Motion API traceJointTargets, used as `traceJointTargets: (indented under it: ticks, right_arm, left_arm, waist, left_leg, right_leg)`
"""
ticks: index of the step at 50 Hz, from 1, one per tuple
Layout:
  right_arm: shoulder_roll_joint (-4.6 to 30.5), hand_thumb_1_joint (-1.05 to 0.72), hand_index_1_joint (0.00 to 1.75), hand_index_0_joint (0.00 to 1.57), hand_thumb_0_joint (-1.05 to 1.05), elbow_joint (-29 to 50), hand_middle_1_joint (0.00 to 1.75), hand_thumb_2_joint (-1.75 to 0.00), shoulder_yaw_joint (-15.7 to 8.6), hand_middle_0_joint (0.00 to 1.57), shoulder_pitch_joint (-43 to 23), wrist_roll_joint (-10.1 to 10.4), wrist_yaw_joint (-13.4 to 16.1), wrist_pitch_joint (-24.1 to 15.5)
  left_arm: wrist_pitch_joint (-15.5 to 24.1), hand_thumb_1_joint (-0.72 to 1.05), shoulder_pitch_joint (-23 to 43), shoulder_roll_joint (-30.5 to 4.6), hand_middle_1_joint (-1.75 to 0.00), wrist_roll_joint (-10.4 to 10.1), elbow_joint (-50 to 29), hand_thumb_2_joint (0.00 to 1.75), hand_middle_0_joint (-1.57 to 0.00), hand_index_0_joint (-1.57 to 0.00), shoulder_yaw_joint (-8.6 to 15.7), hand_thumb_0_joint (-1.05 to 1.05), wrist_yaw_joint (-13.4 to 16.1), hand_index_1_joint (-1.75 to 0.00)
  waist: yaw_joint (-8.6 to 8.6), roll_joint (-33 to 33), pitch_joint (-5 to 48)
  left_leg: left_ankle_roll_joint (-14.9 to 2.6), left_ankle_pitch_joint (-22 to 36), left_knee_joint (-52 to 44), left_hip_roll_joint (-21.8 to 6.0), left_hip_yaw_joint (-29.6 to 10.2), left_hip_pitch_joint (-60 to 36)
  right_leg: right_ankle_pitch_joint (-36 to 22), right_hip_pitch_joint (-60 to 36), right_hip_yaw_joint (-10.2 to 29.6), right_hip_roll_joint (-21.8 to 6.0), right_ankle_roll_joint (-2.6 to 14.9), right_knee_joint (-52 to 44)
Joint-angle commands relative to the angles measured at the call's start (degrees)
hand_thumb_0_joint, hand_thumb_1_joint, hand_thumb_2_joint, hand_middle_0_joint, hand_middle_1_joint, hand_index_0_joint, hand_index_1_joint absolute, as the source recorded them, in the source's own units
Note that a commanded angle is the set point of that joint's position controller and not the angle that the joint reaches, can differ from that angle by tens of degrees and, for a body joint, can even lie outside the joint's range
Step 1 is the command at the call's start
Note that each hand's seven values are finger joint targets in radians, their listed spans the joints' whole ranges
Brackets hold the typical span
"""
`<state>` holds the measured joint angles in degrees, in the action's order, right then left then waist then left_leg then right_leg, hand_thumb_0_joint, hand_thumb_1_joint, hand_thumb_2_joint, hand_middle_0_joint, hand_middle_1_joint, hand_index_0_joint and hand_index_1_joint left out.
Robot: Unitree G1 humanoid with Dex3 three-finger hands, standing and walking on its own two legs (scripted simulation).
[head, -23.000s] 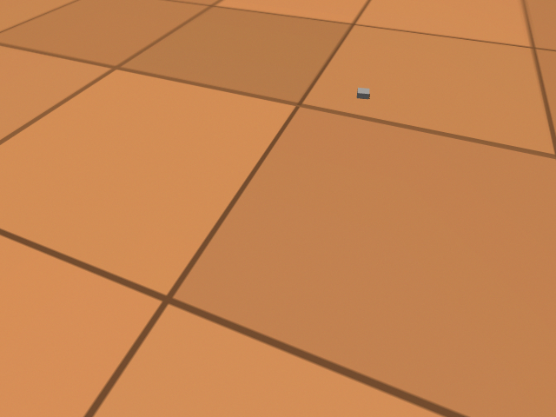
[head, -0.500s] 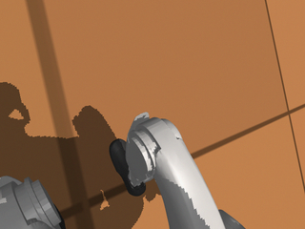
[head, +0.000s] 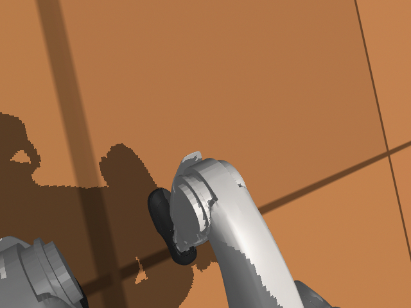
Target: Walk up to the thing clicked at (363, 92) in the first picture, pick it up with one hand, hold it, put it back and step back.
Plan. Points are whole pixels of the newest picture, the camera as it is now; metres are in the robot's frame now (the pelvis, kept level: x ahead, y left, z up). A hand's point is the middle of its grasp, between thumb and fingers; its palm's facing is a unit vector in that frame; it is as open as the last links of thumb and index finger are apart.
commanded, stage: close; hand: left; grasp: from above
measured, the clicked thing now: out of the picture +0.50 +0.31 -0.30
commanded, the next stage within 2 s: settle in 0.22 s
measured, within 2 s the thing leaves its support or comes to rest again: leaves its support in 0.54 s
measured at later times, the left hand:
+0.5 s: hand out of the picture +0.49 +0.32 -0.26, palm faces -0.46 -0.13 -0.88, open 10.6 cm
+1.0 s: hand out of the picture +0.49 +0.33 -0.17, palm faces -0.44 -0.09 -0.89, open 10.6 cm
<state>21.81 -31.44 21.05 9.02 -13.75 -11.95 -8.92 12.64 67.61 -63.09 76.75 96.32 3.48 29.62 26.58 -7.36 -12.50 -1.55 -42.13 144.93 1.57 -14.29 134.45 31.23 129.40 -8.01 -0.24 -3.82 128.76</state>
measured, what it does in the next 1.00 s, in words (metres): stands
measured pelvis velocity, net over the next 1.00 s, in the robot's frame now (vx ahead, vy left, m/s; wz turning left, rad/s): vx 0.00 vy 0.00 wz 0.07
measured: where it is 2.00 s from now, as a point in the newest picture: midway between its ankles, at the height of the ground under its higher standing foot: (133, 279)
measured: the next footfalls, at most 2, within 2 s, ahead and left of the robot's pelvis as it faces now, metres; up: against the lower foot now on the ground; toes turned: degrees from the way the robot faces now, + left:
none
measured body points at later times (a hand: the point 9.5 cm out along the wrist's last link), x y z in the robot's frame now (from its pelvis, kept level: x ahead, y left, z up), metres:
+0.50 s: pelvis +0.00 +0.00 +0.00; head +0.30 +0.13 +0.31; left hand +0.51 +0.32 -0.21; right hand +0.02 -0.25 -0.04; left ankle +0.06 +0.11 -0.28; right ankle +0.15 -0.14 -0.28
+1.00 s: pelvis +0.00 +0.00 +0.02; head +0.26 +0.12 +0.36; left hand +0.51 +0.33 -0.12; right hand +0.07 -0.27 -0.04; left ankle +0.06 +0.11 -0.28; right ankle +0.15 -0.14 -0.28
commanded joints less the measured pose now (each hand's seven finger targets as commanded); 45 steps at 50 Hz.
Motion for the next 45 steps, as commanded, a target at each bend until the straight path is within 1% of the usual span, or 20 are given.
traceJointTargets:
  ticks: [1, 4, 6, 8, 12, 13, 16, 20, 23, 25, 28, 30, 32, 34, 37, 38, 40, 42, 44, 45]
  right_arm:
    - [19.97, -0.89, 0.30, 0.20, 0.00, -2.33, 0.30, -0.90, -6.12, 0.20, 12.63, 0.17, 1.14, 0.56]
    - [19.82, -0.89, 0.30, 0.20, 0.00, -2.25, 0.30, -0.90, -6.04, 0.20, 12.44, 0.33, 1.25, 0.69]
    - [20.06, -0.89, 0.30, 0.20, 0.00, -1.90, 0.30, -0.90, -5.97, 0.20, 12.44, 0.21, 1.25, 0.58]
    - [20.04, -0.89, 0.30, 0.20, 0.00, -1.97, 0.30, -0.90, -6.16, 0.20, 12.60, 0.37, 1.43, 0.52]
    - [19.73, -0.89, 0.30, 0.20, 0.00, -1.83, 0.30, -0.90, -5.54, 0.20, 12.70, 0.25, 1.32, 0.63]
    - [20.22, -0.89, 0.30, 0.20, 0.00, -1.75, 0.30, -0.90, -5.76, 0.20, 12.95, 0.34, 1.41, 0.78]
    - [20.11, -0.89, 0.30, 0.20, 0.00, -1.76, 0.30, -0.90, -5.93, 0.20, 12.11, 0.70, 1.74, 1.18]
    - [19.63, -0.90, 0.30, 0.20, 0.00, -1.88, 0.30, -0.90, -6.46, 0.20, 13.53, 0.73, 1.58, 1.33]
    - [19.98, -0.90, 0.30, 0.20, 0.00, -1.67, 0.30, -0.90, -7.08, 0.20, 13.08, 0.77, 1.49, 1.73]
    - [20.04, -0.90, 0.30, 0.20, 0.00, -1.43, 0.30, -0.90, -7.84, 0.20, 13.46, 1.00, 1.62, 2.18]
    - [19.52, -0.90, 0.30, 0.20, 0.00, -2.21, 0.30, -0.90, -9.03, 0.20, 13.85, 1.25, 1.29, 2.48]
    - [19.49, -0.90, 0.30, 0.20, 0.00, -2.70, 0.30, -0.90, -9.93, 0.20, 14.53, 1.39, 1.02, 2.99]
    - [18.70, -0.90, 0.30, 0.20, 0.00, -2.52, 0.30, -0.90, -10.76, 0.20, 14.55, 1.80, 0.75, 3.22]
    - [18.36, -0.90, 0.30, 0.20, 0.00, -2.61, 0.30, -0.90, -11.87, 0.20, 14.57, 2.44, 0.66, 3.93]
    - [17.77, -0.89, 0.30, 0.20, 0.00, -3.39, 0.30, -0.90, -13.58, 0.20, 15.39, 3.30, 0.46, 4.37]
    - [17.63, -0.89, 0.30, 0.20, 0.00, -3.32, 0.30, -0.90, -13.71, 0.20, 15.82, 3.33, 0.37, 4.60]
    - [17.14, -0.89, 0.30, 0.20, 0.00, -3.38, 0.30, -0.90, -14.68, 0.20, 15.50, 3.86, 0.68, 5.33]
    - [17.51, -0.89, 0.30, 0.20, 0.00, -3.86, 0.30, -0.90, -16.12, 0.20, 16.35, 4.29, 0.88, 6.29]
    - [17.07, -0.89, 0.30, 0.20, 0.00, -3.31, 0.30, -0.89, -16.70, 0.20, 16.58, 4.88, 1.01, 6.93]
    - [16.93, -0.89, 0.30, 0.20, 0.00, -3.11, 0.30, -0.90, -16.92, 0.20, 16.82, 4.79, 1.19, 7.27]
  left_arm:
    - [0.02, 0.44, 14.51, -10.91, -0.40, -0.65, -7.71, 0.49, -0.84, -0.83, 0.27, 0.00, 1.46, -0.41]
    - [-0.09, 0.47, 12.38, -10.58, -0.38, -0.95, -5.40, 0.49, -0.87, -0.86, 0.04, 0.00, 1.40, -0.40]
    - [-0.12, 0.49, 12.87, -9.13, -0.36, -1.25, -4.62, 0.51, -0.90, -0.88, -0.67, 0.00, 1.07, -0.39]
    - [-0.09, 0.51, 14.82, -11.54, -0.34, -0.94, -7.38, 0.50, -0.93, -0.90, 0.36, 0.00, 1.23, -0.37]
    - [-0.50, 0.53, 12.80, -10.18, -0.30, -1.54, -6.27, 0.50, -0.96, -0.92, -0.27, 0.00, 0.53, -0.34]
    - [-0.28, 0.54, 14.19, -11.85, -0.30, -1.46, -9.59, 0.51, -0.97, -0.93, 0.87, 0.00, 0.69, -0.35]
    - [-0.45, 0.58, 12.75, -11.75, -0.28, -1.68, -7.25, 0.54, -1.03, -0.97, 0.66, 0.00, 0.32, -0.34]
    - [-0.87, 0.63, 13.76, -12.91, -0.34, -1.31, -10.95, 0.57, -1.09, -1.05, 2.37, 0.00, -0.41, -0.38]
    - [-0.81, 0.69, 13.54, -11.99, -0.34, -1.90, -12.30, 0.60, -1.14, -1.10, 2.83, 0.00, -1.17, -0.39]
    - [-0.77, 0.71, 14.07, -14.09, -0.34, -1.77, -15.98, 0.61, -1.16, -1.11, 4.31, 0.00, -1.26, -0.39]
    - [-0.80, 0.74, 12.91, -12.49, -0.33, -1.98, -17.14, 0.64, -1.19, -1.14, 4.67, 0.00, -2.47, -0.39]
    - [-0.53, 0.77, 12.41, -12.04, -0.33, -2.10, -19.72, 0.66, -1.22, -1.16, 5.51, 0.00, -3.14, -0.39]
    - [-0.89, 0.79, 11.69, -8.98, -0.35, -2.49, -19.85, 0.67, -1.23, -1.17, 4.28, 0.00, -4.52, -0.41]
    - [-1.25, 0.80, 11.26, -8.25, -0.34, -2.98, -23.09, 0.66, -1.23, -1.18, 3.97, 0.00, -5.56, -0.40]
    - [-1.93, 0.80, 10.52, -3.68, -0.35, -3.94, -24.33, 0.67, -1.22, -1.17, 1.97, 0.00, -7.64, -0.41]
    - [-2.15, 0.81, 11.11, -2.91, -0.35, -4.16, -25.02, 0.66, -1.22, -1.18, 2.08, 0.00, -8.41, -0.40]
    - [-2.43, 0.80, 11.04, -1.10, -0.33, -4.92, -26.79, 0.62, -1.21, -1.17, 1.14, 0.00, -10.12, -0.38]
    - [-2.41, 0.82, 12.39, 1.33, -0.32, -5.10, -28.50, 0.60, -1.21, -1.18, -0.24, 0.00, -11.50, -0.36]
    - [-2.78, 0.82, 11.53, 1.67, -0.31, -5.11, -27.97, 0.57, -1.20, -1.17, -0.82, 0.00, -12.67, -0.34]
    - [-2.66, 0.82, 13.04, 1.90, -0.30, -5.29, -29.22, 0.58, -1.22, -1.18, -0.62, 0.00, -13.16, -0.34]
  waist:
    - [4.77, 33.99, 35.50]
    - [4.52, 33.17, 35.11]
    - [5.72, 31.41, 33.84]
    - [5.08, 33.42, 35.05]
    - [5.51, 31.68, 34.58]
    - [4.63, 33.41, 36.40]
    - [4.31, 32.23, 35.16]
    - [3.05, 36.21, 38.56]
    - [3.69, 35.96, 37.80]
    - [2.21, 37.26, 41.96]
    - [1.46, 38.77, 43.10]
    - [0.83, 40.64, 44.91]
    - [0.95, 38.86, 43.45]
    - [-0.61, 39.68, 47.90]
    - [-1.08, 38.39, 46.50]
    - [-0.39, 37.30, 45.04]
    - [-1.21, 36.82, 45.83]
    - [-0.91, 37.03, 47.37]
    - [-2.15, 35.15, 47.36]
    - [-1.44, 34.38, 47.50]
  left_leg:
    - [2.76, 16.51, -17.58, -3.27, 3.19, -29.74]
    - [2.61, 15.75, -17.75, -3.23, 3.19, -28.84]
    - [2.52, 15.03, -17.49, -3.13, 2.97, -27.69]
    - [2.47, 14.50, -17.71, -3.12, 3.18, -28.27]
    - [2.39, 15.75, -17.24, -3.23, 3.25, -27.58]
    - [2.70, 17.51, -17.03, -3.29, 3.12, -29.00]
    - [2.56, 15.44, -17.21, -3.15, 3.53, -27.23]
    - [3.14, 18.88, -17.48, -3.26, 3.34, -31.41]
    - [3.35, 18.39, -17.27, -3.24, 3.08, -31.10]
    - [3.07, 19.35, -17.24, -2.94, 3.98, -31.71]
    - [3.06, 19.83, -16.98, -2.58, 4.91, -32.62]
    - [3.95, 22.32, -17.61, -2.60, 3.78, -34.79]
    - [3.39, 20.42, -17.69, -2.26, 4.50, -33.00]
    - [3.08, 20.74, -18.35, -2.05, 5.65, -33.79]
    - [2.65, 18.80, -19.13, -1.67, 6.31, -32.48]
    - [2.71, 18.50, -19.27, -1.58, 5.80, -31.49]
    - [2.77, 18.55, -19.78, -1.39, 5.76, -32.32]
    - [2.77, 18.15, -21.01, -1.30, 5.39, -33.96]
    - [2.38, 17.60, -21.71, -0.68, 5.99, -33.14]
    - [2.09, 17.13, -21.68, -0.62, 6.27, -32.02]
  right_leg:
    - [-9.56, -20.34, -6.96, 1.29, 5.20, -8.27]
    - [-9.49, -20.96, -7.12, 1.39, 5.11, -8.22]
    - [-8.93, -20.33, -7.29, 1.20, 5.06, -8.07]
    - [-8.85, -20.37, -6.96, 1.13, 5.02, -8.09]
    - [-9.61, -21.30, -6.81, 1.17, 4.90, -8.16]
    - [-10.59, -21.57, -6.74, 0.95, 5.12, -8.11]
    - [-9.29, -21.33, -6.69, 1.08, 5.35, -8.48]
    - [-10.77, -20.37, -6.43, 0.83, 5.73, -7.61]
    - [-9.92, -18.95, -6.62, 0.65, 5.82, -7.88]
    - [-11.89, -22.24, -6.40, 0.96, 5.98, -7.89]
    - [-11.73, -21.67, -5.92, 0.95, 6.32, -7.86]
    - [-12.38, -20.24, -6.34, 0.61, 6.60, -7.61]
    - [-11.15, -19.30, -6.10, 0.62, 6.60, -8.03]
    - [-12.11, -21.88, -5.58, 0.79, 6.69, -8.28]
    - [-10.53, -19.50, -5.24, 0.82, 6.90, -8.76]
    - [-10.10, -17.61, -5.22, 0.43, 6.93, -9.00]
    - [-9.66, -15.98, -4.77, 0.21, 7.00, -9.05]
    - [-9.39, -15.62, -4.58, 0.14, 6.82, -9.00]
    - [-9.12, -16.07, -4.17, 0.17, 7.04, -8.97]
    - [-9.39, -17.23, -3.90, 0.02, 6.84, -9.62]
